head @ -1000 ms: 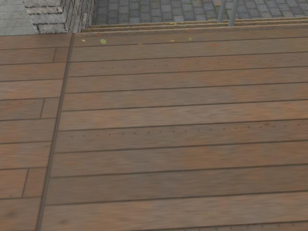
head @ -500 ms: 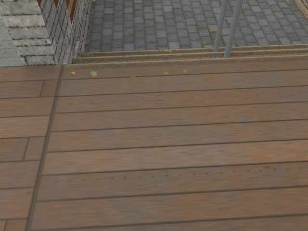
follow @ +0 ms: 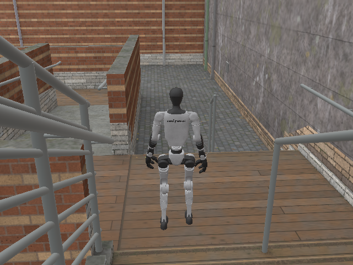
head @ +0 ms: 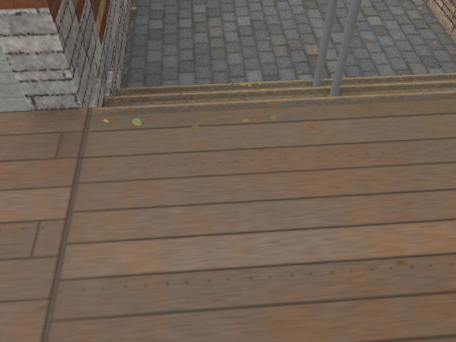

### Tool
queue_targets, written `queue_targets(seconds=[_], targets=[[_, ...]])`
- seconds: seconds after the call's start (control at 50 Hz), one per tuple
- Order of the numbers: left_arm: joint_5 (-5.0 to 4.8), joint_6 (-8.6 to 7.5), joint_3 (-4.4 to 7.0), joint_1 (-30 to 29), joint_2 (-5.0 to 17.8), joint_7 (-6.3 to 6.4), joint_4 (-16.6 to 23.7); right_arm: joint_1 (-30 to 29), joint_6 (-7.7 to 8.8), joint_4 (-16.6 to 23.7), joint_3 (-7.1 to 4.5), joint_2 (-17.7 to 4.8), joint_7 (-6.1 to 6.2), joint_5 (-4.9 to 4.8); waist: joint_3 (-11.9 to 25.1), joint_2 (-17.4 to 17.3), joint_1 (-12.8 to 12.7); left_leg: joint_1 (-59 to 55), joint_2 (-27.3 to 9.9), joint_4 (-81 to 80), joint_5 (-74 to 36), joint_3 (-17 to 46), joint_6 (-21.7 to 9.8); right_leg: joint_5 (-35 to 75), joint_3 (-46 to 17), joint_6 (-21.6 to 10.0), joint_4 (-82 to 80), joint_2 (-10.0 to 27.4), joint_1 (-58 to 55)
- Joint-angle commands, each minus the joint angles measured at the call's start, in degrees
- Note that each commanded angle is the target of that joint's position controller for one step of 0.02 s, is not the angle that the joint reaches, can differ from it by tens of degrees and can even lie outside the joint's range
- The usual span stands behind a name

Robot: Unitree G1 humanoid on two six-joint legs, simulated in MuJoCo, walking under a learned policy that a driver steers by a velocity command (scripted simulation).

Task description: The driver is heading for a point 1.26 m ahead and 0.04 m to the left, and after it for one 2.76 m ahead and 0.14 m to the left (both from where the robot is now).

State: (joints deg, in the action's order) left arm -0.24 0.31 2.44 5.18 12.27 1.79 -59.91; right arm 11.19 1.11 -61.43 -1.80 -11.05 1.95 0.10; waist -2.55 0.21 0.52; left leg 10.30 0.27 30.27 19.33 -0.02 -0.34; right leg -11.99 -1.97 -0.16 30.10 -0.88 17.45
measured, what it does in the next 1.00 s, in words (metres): stands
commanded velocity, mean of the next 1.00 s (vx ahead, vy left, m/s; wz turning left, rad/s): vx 0.00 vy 0.00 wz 0.00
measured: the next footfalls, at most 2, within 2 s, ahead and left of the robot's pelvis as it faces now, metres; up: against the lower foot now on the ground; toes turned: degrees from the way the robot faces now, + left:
right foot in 1.86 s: +0.16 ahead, -0.17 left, +0.00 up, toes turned -5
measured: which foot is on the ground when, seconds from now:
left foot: down 0.00-1.00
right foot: down 0.00-1.00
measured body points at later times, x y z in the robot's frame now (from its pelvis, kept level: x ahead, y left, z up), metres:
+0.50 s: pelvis +0.00 +0.00 +0.00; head +0.01 +0.00 +0.45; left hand +0.07 +0.25 -0.15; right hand +0.02 -0.24 -0.15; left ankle -0.03 +0.12 -0.73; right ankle +0.04 -0.12 -0.73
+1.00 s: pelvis +0.00 +0.00 +0.00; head +0.02 +0.00 +0.45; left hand +0.05 +0.24 -0.15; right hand -0.01 -0.23 -0.16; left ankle -0.03 +0.12 -0.73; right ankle +0.04 -0.12 -0.73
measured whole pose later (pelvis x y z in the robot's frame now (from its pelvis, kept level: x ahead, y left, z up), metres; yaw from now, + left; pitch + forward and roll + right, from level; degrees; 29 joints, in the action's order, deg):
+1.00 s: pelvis +0.00 +0.00 +0.00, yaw +0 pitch -1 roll +0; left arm -0.4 0.5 2.0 10.0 10.2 2.4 -62.9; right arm 17.8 0.9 -62.5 -1.0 -9.0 2.6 0.2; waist -2.4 0.3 0.0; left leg 9.1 0.2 28.6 18.7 -0.6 -0.2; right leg -11.4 -2.3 -0.1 29.0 -0.8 16.7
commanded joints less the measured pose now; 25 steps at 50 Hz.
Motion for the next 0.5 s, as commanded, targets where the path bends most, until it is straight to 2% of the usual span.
queue_targets(seconds=[0.02, 0.08, 0.16, 0.5], targets=[[-0.03, -0.29, 0.93, -0.6, 5.6, 0.19, 1.7, 2.7, 0.21, 1.3, -0.99, -5.9, 0.19, 0.03, 3.9, -0.6, 0.0, 4.6, -2.5, -5.5, -12.5, 2.0, -1.9, 13.9, -1.6, -3.2, -1.8, 2.2, -7.7], [-0.14, -0.07, 0.9, -0.2, 5.1, 0.28, 1.3, 3.0, 0.03, 1.1, -0.69, -5.1, 0.22, 0.05, 3.4, -0.5, -0.4, 5.0, -2.7, -5.9, -12.3, 2.1, -2.1, 13.6, -1.6, -2.9, -2.1, 2.3, -8.3], [-0.08, 0.06, 1.01, -0.3, 5.3, 0.35, 0.9, 3.2, -0.14, 1.1, -0.68, -5.5, 0.32, 0.11, 2.9, -0.6, -0.4, 4.8, -2.4, -6.4, -10.6, 1.8, -1.9, 12.3, -1.7, -2.7, -2.6, 2.3, -8.2], [-0.02, -0.07, 0.79, 2.1, 4.2, 0.57, -1.0, 6.3, -0.17, 0.2, -0.32, -4.2, 0.66, 0.21, 0.7, -0.3, -0.5, 5.6, -2.0, -8.3, -4.1, 1.2, -1.4, 6.6, -1.8, -2.1, -4.7, 2.0, -6.8]])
